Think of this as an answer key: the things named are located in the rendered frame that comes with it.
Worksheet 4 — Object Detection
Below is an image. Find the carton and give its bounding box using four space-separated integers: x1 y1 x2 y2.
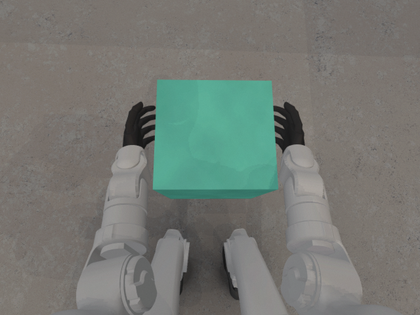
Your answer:
153 79 278 199

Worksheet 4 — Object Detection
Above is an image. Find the robot right upper arm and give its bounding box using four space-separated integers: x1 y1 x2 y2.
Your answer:
280 251 403 315

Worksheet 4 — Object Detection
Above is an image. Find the robot right thigh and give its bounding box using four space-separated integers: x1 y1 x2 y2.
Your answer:
224 235 289 315

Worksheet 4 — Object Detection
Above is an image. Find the right robot forearm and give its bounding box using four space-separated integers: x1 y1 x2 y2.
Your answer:
279 144 362 285

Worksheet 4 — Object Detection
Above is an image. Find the robot left hand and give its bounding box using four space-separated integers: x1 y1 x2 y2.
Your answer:
123 102 156 149

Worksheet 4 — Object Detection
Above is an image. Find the robot thigh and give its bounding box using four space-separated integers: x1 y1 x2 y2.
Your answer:
143 236 190 315
224 235 289 315

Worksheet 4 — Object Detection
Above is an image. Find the robot right hand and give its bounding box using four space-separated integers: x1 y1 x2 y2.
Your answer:
273 102 305 153

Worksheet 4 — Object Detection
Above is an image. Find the robot left thigh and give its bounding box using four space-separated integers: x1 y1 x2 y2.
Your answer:
143 236 190 315

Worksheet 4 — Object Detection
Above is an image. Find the robot left upper arm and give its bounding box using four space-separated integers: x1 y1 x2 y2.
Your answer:
51 254 157 315

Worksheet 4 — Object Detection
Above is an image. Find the left robot forearm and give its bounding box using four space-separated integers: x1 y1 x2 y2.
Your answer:
76 145 152 303

